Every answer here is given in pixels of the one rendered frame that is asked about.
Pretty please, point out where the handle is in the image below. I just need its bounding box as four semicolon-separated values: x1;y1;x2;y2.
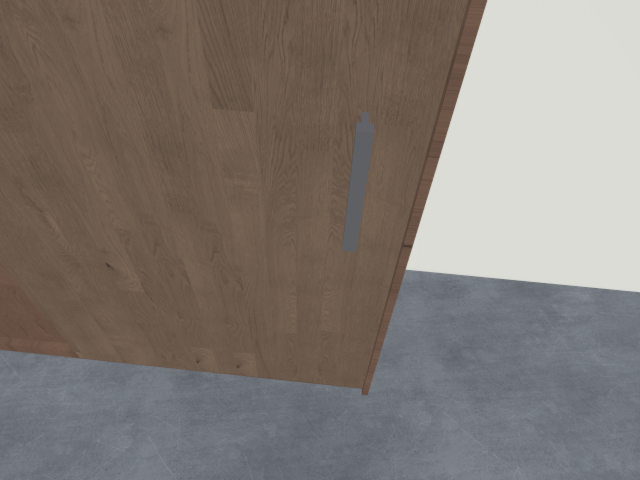
342;112;374;252

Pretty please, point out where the wardrobe door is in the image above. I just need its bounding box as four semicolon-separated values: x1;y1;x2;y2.
0;263;68;344
0;0;468;388

